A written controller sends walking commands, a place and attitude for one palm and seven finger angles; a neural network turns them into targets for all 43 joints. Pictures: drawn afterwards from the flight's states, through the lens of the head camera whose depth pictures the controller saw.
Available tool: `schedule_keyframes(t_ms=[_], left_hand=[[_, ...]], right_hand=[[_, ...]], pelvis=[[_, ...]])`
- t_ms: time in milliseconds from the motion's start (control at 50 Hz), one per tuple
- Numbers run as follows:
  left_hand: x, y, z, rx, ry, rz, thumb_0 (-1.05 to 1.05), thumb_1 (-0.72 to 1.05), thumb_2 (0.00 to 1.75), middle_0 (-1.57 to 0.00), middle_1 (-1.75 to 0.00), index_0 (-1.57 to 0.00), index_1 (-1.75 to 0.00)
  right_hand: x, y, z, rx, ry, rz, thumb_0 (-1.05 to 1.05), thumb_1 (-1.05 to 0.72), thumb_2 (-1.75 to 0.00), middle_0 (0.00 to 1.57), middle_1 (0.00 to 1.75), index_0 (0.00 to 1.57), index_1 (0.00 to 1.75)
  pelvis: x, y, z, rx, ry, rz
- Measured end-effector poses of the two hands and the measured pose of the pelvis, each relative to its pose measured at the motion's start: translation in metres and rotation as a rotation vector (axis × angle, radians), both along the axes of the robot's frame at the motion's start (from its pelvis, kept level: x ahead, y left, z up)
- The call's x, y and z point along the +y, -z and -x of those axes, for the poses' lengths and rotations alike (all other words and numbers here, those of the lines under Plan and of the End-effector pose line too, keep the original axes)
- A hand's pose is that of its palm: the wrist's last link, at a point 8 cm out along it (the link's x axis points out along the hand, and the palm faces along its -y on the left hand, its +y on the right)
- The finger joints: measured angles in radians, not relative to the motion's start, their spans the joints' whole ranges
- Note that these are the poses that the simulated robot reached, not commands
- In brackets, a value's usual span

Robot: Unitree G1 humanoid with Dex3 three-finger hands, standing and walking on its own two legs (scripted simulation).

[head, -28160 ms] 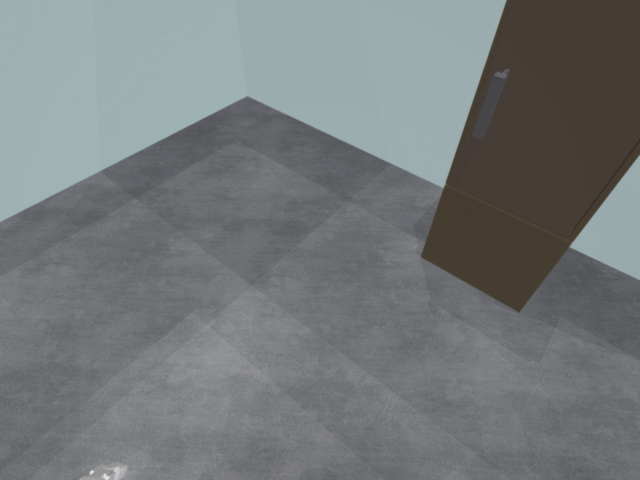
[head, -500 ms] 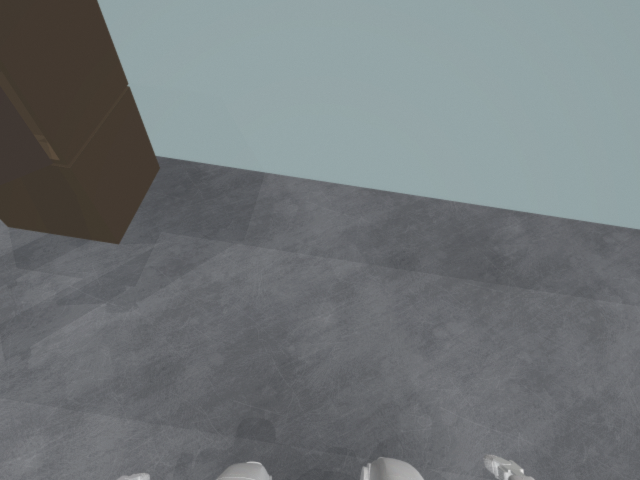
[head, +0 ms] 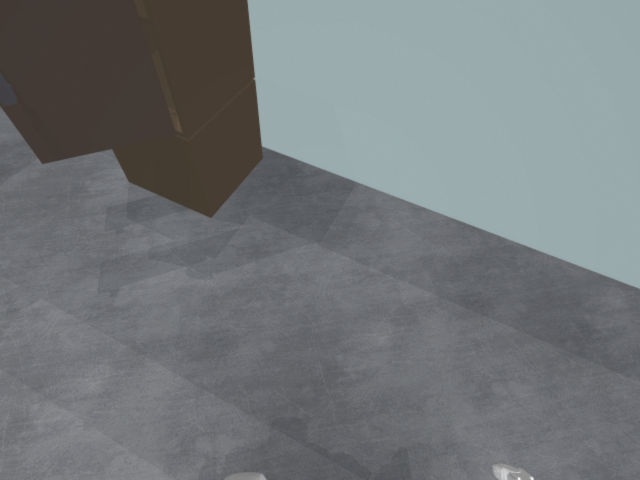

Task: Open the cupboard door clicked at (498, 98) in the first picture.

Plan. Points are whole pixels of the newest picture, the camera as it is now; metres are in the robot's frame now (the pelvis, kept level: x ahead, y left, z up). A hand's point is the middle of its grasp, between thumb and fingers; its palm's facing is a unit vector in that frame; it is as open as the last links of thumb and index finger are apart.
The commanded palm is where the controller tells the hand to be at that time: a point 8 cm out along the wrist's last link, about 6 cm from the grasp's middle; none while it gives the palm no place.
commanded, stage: turn to face it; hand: left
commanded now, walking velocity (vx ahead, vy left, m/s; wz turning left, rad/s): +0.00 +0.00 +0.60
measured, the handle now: out of the picture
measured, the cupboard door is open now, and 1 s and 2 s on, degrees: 49 49 49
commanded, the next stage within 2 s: take the last steps up to it in 0.64 s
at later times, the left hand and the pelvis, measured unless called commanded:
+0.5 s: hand out of the picture +0.03 +0.18 -0.14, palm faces +0.30 -0.92 -0.25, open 7.4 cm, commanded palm none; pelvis +0.01 -0.04 +0.02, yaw +18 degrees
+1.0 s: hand out of the picture -0.03 +0.15 -0.14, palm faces +0.51 -0.83 -0.24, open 7.3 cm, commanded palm none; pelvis +0.04 -0.04 +0.02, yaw +28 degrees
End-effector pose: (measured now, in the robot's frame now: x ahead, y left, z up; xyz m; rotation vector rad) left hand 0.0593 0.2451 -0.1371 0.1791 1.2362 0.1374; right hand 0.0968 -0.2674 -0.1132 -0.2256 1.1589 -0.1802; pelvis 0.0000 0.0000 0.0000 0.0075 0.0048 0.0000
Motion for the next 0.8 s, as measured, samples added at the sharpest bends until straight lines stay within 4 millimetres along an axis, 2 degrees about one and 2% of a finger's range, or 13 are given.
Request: schedule_keyframes(t_ms=[60,140,240,300,360,440,540,600,680,800], left_hand=[[0.011,0.008,0.01,0.035,-0.045,-0.011,0.0,0.91,0.89,-0.2,-0.3,-0.2,-0.3],[0.017,-0.004,0.009,0.014,-0.1,-0.029,0.01,0.91,0.89,-0.2,-0.3,-0.2,-0.3],[0.012,-0.022,0.001,-0.062,-0.146,-0.06,0.01,0.91,0.89,-0.2,-0.3,-0.2,-0.3],[0.005,-0.027,0.002,-0.111,-0.17,-0.097,0.0,0.91,0.89,-0.2,-0.3,-0.2,-0.3],[-0.005,-0.031,0.015,-0.108,-0.207,-0.112,0.0,0.91,0.89,-0.2,-0.3,-0.2,-0.3],[-0.019,-0.032,0.038,-0.066,-0.262,-0.087,0.0,0.91,0.89,-0.2,-0.3,-0.2,-0.3],[-0.029,-0.019,0.07,-0.006,-0.33,-0.027,0.0,0.91,0.89,-0.2,-0.3,-0.2,-0.3],[-0.026,0.0,0.091,0.032,-0.383,0.006,0.0,0.91,0.89,-0.2,-0.3,-0.2,-0.3],[-0.023,0.004,0.108,0.092,-0.433,0.008,0.0,0.91,0.89,-0.2,-0.3,-0.2,-0.3],[-0.027,-0.012,0.106,0.067,-0.468,-0.016,0.0,0.91,0.89,-0.2,-0.3,-0.2,-0.3]], right_hand=[[0.008,-0.002,-0.012,-0.017,-0.051,0.02,0.01,-0.9,-0.9,0.2,0.3,0.2,0.29],[0.012,-0.006,-0.014,0.012,-0.099,0.022,0.01,-0.9,-0.9,0.2,0.3,0.2,0.29],[0.007,0.001,-0.016,0.06,-0.143,-0.007,0.01,-0.9,-0.9,0.21,0.3,0.2,0.29],[-0.003,0.013,-0.024,0.072,-0.161,-0.031,0.01,-0.9,-0.9,0.21,0.3,0.2,0.3],[-0.008,0.018,-0.037,0.082,-0.19,-0.038,0.01,-0.9,-0.9,0.21,0.3,0.2,0.29],[-0.005,0.009,-0.057,0.077,-0.233,-0.039,0.01,-0.9,-0.9,0.2,0.3,0.2,0.29],[0.018,-0.002,-0.086,0.039,-0.316,-0.029,0.01,-0.91,-0.9,0.2,0.3,0.2,0.29],[0.035,0.001,-0.102,-0.007,-0.373,-0.01,0.01,-0.9,-0.9,0.2,0.3,0.2,0.29],[0.05,-0.002,-0.107,-0.011,-0.43,0.001,0.01,-0.9,-0.9,0.2,0.3,0.2,0.29],[0.053,0.002,-0.1,0.032,-0.459,-0.027,0.01,-0.9,-0.9,0.2,0.3,0.2,0.29]], pelvis=[[0.0,0.003,0.002,-0.003,-0.029,-0.005],[-0.006,-0.006,0.002,0.003,-0.082,0.012],[-0.021,-0.011,0.0,0.007,-0.149,0.024],[-0.035,-0.004,-0.004,0.014,-0.187,0.003],[-0.04,-0.004,-0.005,-0.003,-0.235,0.002],[-0.041,-0.012,-0.009,-0.012,-0.283,-0.017],[-0.035,-0.014,-0.013,-0.007,-0.33,-0.03],[-0.025,-0.002,-0.014,-0.001,-0.36,-0.001],[-0.027,-0.004,-0.012,-0.003,-0.38,-0.006],[-0.037,-0.012,-0.015,-0.006,-0.414,0.009]])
